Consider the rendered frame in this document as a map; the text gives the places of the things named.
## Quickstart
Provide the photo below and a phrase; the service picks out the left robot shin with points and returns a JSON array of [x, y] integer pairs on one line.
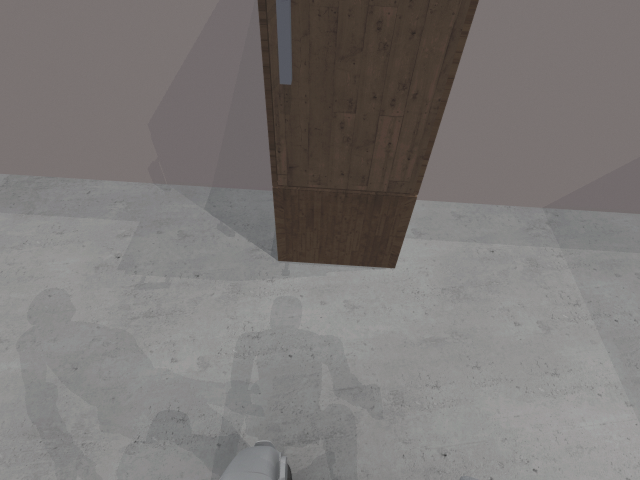
[[264, 443]]

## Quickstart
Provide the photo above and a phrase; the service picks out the robot left thigh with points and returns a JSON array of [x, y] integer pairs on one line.
[[257, 463]]

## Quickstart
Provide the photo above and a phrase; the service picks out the cupboard door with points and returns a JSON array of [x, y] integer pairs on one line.
[[367, 80]]

